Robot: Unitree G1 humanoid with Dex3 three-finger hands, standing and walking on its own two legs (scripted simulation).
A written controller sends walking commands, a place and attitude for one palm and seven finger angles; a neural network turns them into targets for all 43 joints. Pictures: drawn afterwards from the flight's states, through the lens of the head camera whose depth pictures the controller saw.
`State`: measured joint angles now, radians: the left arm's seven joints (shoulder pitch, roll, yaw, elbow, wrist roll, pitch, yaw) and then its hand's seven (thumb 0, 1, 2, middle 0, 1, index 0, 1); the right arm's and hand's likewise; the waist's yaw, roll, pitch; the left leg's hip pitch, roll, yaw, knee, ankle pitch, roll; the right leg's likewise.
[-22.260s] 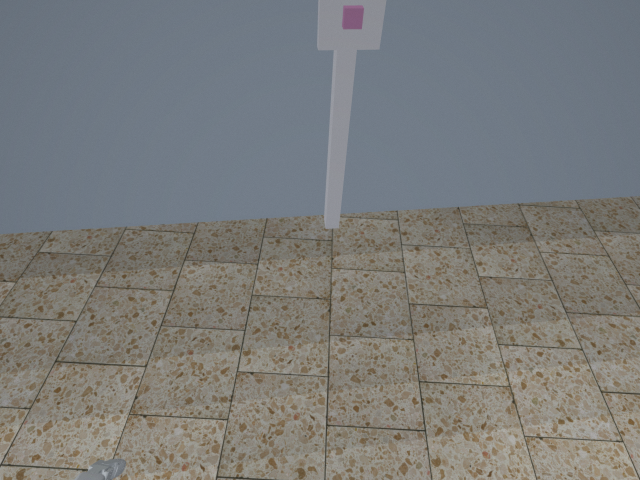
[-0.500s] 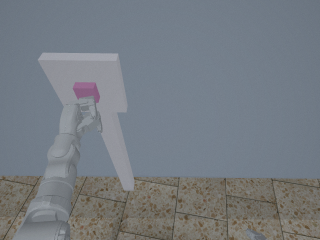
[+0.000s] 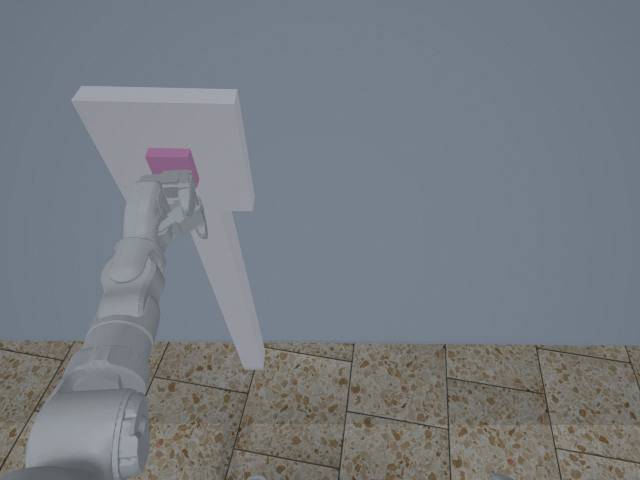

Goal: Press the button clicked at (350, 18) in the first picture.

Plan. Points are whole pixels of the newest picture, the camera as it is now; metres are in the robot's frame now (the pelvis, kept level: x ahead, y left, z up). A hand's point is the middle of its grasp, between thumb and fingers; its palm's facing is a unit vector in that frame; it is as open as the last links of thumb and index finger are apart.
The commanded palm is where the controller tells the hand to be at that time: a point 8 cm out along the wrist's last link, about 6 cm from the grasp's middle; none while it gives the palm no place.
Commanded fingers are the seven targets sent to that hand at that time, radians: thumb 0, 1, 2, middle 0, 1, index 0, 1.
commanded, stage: press the button with the knuckle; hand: left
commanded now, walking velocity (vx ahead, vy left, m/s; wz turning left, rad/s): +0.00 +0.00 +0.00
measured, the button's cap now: (174, 164) +0.48 +0.19 +0.13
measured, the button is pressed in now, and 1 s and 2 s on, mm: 5 0 0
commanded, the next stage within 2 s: hold the button down briefly in 0.18 s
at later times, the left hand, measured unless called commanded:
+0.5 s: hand (197, 209) +0.43 +0.16 +0.09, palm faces -0.02 -1.00 -0.01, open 3.5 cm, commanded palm +0.44 +0.21 +0.10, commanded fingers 0.00 0.90 0.90 -1.30 -1.50 -1.30 -1.50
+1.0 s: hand (195, 218) +0.42 +0.16 +0.09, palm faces -0.01 -1.00 +0.01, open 3.4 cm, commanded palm +0.38 +0.21 +0.10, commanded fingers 0.00 0.90 0.90 -1.30 -1.50 -1.30 -1.50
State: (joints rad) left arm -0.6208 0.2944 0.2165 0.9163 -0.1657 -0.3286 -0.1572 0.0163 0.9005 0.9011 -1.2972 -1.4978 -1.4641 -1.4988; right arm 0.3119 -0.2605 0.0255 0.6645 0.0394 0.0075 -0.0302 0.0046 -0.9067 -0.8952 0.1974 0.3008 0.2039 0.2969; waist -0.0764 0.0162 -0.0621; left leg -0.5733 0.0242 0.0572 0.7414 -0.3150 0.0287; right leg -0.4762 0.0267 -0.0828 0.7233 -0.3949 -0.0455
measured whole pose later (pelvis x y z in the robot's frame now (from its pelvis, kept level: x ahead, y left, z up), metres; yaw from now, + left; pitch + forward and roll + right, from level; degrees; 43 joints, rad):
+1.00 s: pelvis -0.02 +0.01 -0.01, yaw -2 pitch +9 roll -2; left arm -0.63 0.31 0.25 0.93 -0.17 -0.34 -0.14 0.02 0.90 0.90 -1.30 -1.50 -1.46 -1.50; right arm 0.37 -0.26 0.03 0.63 0.04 -0.03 -0.02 0.01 -0.91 -0.90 0.20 0.30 0.20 0.30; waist -0.10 0.03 -0.08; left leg -0.65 0.03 0.05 0.80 -0.31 0.04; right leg -0.55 0.04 -0.06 0.77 -0.37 -0.04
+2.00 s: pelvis +0.01 -0.01 +0.01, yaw -1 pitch +2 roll +0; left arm 0.05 0.26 0.19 0.12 -0.28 -0.12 -0.20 0.02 0.90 0.90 -1.30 -1.50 -1.30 -1.50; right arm 0.27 -0.27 0.03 0.58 0.06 -0.04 -0.05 0.01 -0.91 -0.90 0.20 0.30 0.20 0.30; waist -0.01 0.05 -0.07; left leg -0.38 0.01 0.04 0.64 -0.30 0.01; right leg -0.29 0.04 -0.06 0.63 -0.38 -0.06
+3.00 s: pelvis +0.03 +0.01 +0.03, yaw -1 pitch -4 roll +0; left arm 0.55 0.33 0.28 -0.49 -0.08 -0.09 0.11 0.01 0.89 0.90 -1.30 -1.50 -1.31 -1.50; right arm 0.19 -0.24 0.03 0.61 0.00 -0.06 -0.06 0.01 -0.91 -0.90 0.20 0.30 0.20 0.30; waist 0.07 0.06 0.01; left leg -0.11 -0.01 0.05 0.41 -0.23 0.04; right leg 0.00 0.03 -0.05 0.35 -0.27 -0.03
